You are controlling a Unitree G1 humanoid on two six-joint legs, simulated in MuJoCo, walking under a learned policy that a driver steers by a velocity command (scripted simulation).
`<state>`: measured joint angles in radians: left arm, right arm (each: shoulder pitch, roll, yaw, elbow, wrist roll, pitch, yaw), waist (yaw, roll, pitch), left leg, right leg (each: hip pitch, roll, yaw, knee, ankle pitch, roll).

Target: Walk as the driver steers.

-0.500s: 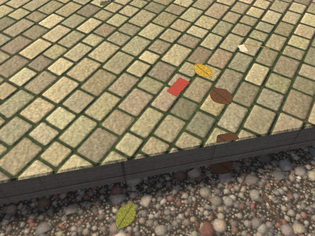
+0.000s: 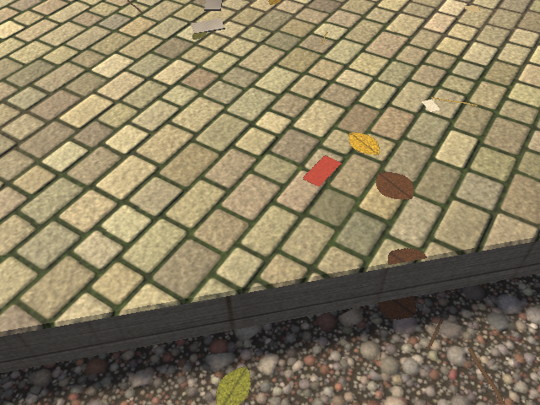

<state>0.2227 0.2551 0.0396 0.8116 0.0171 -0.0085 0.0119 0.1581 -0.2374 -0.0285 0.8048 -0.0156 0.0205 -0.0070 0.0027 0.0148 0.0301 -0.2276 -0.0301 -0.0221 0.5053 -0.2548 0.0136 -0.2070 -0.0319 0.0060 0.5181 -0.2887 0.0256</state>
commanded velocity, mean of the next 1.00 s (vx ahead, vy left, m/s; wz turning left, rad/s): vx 0.25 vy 0.00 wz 0.01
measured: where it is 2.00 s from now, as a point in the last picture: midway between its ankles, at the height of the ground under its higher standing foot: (258, 233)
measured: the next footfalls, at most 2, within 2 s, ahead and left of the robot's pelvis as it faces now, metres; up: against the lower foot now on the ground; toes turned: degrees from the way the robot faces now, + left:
right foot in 0.96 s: +0.42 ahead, -0.13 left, +0.00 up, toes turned -2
left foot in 1.68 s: +0.89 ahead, +0.20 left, +0.18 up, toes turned +3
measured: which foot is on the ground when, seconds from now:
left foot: down 0.00-0.96, up 0.98-1.00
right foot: down 0.00-0.52, up 0.54-0.94, down 0.96-1.00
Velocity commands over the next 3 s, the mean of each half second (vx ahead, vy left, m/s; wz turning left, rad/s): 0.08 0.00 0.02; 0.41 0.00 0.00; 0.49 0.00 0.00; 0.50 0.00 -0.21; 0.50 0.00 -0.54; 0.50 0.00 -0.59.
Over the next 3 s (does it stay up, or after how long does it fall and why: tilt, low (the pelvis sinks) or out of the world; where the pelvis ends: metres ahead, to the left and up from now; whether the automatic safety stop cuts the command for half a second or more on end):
stays up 1.43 0.03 0.19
